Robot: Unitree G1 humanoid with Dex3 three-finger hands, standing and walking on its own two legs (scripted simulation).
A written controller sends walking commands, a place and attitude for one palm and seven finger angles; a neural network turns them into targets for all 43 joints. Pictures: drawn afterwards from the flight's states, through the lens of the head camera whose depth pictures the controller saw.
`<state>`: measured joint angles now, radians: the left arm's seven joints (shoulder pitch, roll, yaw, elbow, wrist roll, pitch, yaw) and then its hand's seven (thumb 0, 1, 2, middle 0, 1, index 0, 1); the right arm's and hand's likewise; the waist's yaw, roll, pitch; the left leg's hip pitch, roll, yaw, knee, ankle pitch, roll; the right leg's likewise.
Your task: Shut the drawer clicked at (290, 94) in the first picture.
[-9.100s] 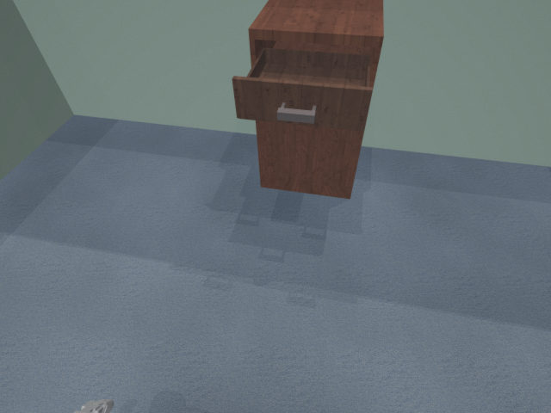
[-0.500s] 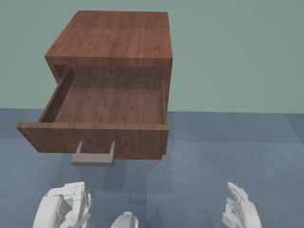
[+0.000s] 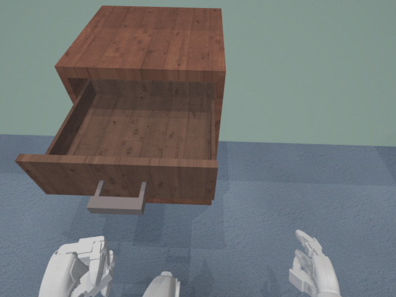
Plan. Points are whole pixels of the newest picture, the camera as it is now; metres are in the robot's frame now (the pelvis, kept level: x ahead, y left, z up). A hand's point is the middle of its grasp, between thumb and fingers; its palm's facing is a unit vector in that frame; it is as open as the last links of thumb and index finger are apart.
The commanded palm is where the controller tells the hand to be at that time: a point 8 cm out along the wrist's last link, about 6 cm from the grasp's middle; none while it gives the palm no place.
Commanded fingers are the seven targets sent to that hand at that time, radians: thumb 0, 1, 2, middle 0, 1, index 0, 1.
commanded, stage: bring the fist close to the handle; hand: left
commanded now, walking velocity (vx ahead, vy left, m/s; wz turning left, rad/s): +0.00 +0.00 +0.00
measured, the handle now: (119, 195) +0.32 +0.20 +0.00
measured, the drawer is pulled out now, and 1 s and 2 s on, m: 0.30 0.30 0.25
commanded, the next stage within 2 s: push the drawer shut in 1.14 s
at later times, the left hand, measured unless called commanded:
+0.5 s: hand (124, 248) +0.21 +0.16 +0.02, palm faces +0.01 -1.00 -0.02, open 3.3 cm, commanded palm +0.19 +0.21 +0.02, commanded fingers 0.00 0.90 0.90 -1.40 -1.60 -1.40 -1.60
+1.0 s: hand (129, 240) +0.23 +0.16 +0.00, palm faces +0.01 -1.00 -0.01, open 3.3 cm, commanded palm +0.21 +0.21 +0.00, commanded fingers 0.00 0.90 0.90 -1.40 -1.60 -1.40 -1.60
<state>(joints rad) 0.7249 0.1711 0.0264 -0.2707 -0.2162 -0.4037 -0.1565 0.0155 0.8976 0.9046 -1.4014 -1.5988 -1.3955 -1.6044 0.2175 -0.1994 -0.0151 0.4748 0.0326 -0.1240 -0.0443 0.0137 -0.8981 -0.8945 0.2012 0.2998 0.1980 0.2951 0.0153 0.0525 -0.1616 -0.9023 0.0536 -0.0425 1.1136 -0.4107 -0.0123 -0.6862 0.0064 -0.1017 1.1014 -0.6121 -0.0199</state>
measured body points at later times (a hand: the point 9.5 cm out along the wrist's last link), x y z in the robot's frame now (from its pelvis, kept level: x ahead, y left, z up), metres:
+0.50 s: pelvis -0.01 +0.01 -0.03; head +0.06 +0.01 +0.42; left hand +0.20 +0.21 +0.03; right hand +0.17 -0.23 -0.10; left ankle +0.08 +0.13 -0.66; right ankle -0.03 -0.11 -0.66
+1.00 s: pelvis +0.00 +0.01 -0.04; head +0.08 +0.03 +0.40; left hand +0.22 +0.21 +0.00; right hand +0.18 -0.22 -0.12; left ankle +0.08 +0.13 -0.66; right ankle -0.03 -0.11 -0.66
